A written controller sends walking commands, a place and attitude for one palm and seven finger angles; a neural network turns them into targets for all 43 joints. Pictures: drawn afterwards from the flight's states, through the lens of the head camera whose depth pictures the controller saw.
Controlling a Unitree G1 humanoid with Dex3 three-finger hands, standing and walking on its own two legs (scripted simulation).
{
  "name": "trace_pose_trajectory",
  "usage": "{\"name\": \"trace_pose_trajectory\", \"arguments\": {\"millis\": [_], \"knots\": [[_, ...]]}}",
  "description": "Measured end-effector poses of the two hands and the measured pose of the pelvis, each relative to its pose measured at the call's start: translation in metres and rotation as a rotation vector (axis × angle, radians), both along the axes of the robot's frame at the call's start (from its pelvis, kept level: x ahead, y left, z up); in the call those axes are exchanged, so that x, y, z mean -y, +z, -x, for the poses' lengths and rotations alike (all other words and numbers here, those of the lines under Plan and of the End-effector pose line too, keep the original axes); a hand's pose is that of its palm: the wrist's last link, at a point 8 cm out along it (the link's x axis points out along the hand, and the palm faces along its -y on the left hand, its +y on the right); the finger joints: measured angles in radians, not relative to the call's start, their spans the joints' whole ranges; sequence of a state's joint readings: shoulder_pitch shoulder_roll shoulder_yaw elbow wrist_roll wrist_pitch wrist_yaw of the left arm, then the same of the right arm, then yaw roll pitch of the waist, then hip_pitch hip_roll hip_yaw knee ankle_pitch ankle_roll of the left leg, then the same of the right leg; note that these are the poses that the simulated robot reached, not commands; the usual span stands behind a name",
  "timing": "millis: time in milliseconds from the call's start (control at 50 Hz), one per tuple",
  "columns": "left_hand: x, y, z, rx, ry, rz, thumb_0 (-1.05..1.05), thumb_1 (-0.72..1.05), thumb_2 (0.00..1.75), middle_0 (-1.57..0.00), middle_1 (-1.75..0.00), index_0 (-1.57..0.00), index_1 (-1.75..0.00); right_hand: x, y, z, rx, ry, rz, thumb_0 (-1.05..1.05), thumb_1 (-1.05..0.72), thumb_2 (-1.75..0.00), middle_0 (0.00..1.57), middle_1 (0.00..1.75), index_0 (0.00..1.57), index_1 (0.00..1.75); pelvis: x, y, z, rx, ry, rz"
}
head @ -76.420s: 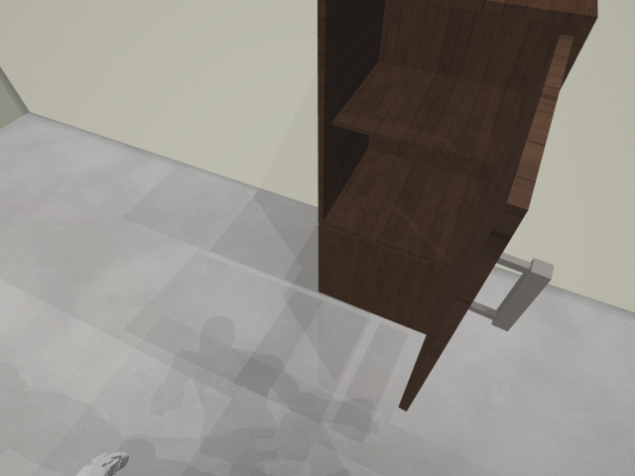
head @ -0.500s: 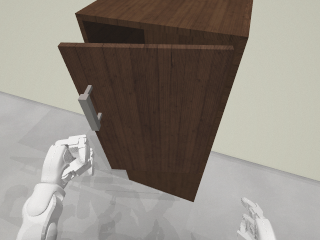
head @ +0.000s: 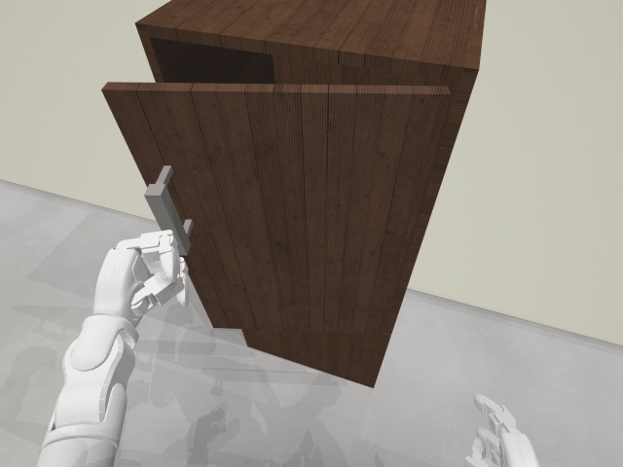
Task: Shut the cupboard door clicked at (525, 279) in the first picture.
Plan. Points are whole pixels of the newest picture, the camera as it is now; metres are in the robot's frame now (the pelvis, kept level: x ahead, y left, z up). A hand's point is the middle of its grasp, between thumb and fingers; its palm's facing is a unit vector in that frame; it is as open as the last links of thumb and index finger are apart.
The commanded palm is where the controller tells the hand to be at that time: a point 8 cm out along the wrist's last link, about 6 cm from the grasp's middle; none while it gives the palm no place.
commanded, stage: bring the fist close to the handle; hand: left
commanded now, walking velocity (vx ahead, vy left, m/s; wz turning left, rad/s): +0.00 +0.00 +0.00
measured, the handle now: (174, 211) +0.43 +0.23 +0.09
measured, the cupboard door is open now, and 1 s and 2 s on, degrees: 16 15 1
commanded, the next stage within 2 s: push the door shut along its arc in 0.54 s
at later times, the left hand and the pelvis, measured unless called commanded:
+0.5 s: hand (181, 273) +0.32 +0.18 +0.09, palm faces +0.01 -1.00 -0.03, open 3.1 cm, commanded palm +0.30 +0.23 +0.09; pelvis +0.00 +0.00 +0.00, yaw +0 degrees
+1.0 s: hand (192, 245) +0.36 +0.18 +0.10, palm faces -0.07 -1.00 -0.05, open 3.1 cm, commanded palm +0.35 +0.23 +0.09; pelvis -0.01 +0.00 +0.00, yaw +0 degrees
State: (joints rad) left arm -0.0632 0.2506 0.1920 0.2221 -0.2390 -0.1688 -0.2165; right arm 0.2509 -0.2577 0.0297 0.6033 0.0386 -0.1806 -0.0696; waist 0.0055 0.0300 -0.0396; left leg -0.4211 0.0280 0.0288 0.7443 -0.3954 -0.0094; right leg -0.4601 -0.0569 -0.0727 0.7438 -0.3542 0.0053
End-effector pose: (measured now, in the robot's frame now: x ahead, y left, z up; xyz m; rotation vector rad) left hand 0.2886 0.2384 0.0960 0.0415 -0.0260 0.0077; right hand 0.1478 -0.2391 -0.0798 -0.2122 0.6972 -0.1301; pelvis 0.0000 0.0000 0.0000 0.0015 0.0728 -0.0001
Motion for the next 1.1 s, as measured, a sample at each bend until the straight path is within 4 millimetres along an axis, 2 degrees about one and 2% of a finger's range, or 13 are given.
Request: {"name": "trace_pose_trajectory", "arguments": {"millis": [260,520,720,900,1100], "knots": [[-0.003,-0.002,-0.017,-0.008,0.012,0.005,0.01,0.90,0.90,-1.30,-1.50,-1.30,-1.50,0.002,-0.003,0.007,-0.042,-0.015,0.003,0.02,-0.90,-0.90,0.20,0.30,0.21,0.30,-0.001,0.001,0.001,-0.005,-0.006,-0.001],[0.001,-0.002,-0.011,-0.001,0.001,0.006,0.01,0.90,0.90,-1.30,-1.50,-1.30,-1.50,0.002,-0.003,0.009,-0.047,-0.023,-0.002,0.02,-0.90,-0.90,0.20,0.30,0.21,0.30,-0.003,0.002,0.000,-0.002,-0.007,0.000],[0.001,-0.001,-0.017,-0.003,0.004,-0.003,0.01,0.90,0.90,-1.30,-1.50,-1.30,-1.50,-0.001,-0.002,0.007,-0.039,-0.017,-0.005,0.02,-0.90,-0.90,0.20,0.30,0.21,0.30,-0.002,0.002,0.002,0.000,-0.007,-0.001],[0.003,0.002,-0.042,-0.016,-0.058,-0.009,0.01,0.90,0.90,-1.30,-1.50,-1.30,-1.50,0.004,-0.007,0.014,-0.072,-0.024,0.012,0.02,-0.90,-0.90,0.20,0.30,0.21,0.30,-0.001,0.000,0.006,-0.010,0.002,0.001],[0.001,0.003,-0.066,-0.021,-0.101,-0.003,0.01,0.90,0.90,-1.31,-1.50,-1.30,-1.50,0.015,-0.013,0.040,-0.150,-0.063,0.033,0.02,-0.90,-0.90,0.20,0.30,0.21,0.30,-0.002,-0.001,0.008,-0.029,-0.002,-0.001]]}}
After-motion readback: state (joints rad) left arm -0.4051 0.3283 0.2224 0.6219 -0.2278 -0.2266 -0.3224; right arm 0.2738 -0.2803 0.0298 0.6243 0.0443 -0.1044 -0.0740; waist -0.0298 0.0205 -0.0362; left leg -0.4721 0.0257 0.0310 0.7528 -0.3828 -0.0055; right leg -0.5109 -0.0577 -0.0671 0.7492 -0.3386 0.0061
